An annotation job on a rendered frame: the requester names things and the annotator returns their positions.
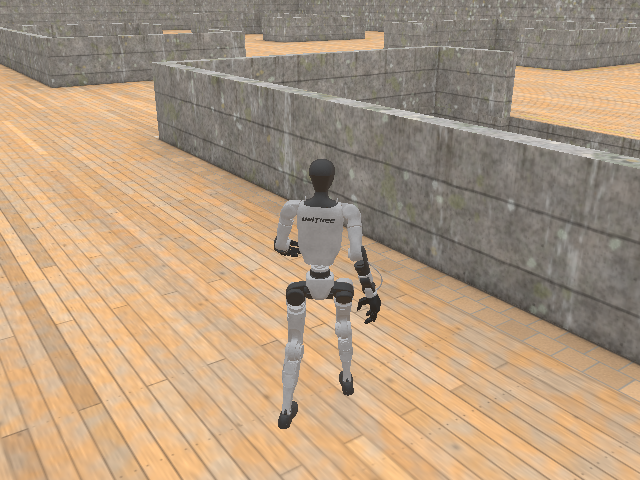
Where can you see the left robot hand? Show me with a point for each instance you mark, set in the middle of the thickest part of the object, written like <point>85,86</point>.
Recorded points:
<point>293,252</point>

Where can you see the left robot forearm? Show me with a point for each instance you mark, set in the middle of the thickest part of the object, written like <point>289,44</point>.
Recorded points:
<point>279,251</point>

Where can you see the left robot thigh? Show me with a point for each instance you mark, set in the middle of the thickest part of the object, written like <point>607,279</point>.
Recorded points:
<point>296,313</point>

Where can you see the left robot shin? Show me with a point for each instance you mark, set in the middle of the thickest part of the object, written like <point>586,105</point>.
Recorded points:
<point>290,374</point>

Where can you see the right robot hand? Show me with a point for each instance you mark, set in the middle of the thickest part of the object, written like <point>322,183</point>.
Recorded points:
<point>374,303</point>

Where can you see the robot left upper arm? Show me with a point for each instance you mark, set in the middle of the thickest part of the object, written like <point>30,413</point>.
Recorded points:
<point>288,212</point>

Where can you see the right robot forearm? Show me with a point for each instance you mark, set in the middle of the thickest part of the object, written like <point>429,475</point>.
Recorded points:
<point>365,276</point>

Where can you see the robot right upper arm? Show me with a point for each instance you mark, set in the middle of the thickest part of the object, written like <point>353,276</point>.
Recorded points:
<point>354,227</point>

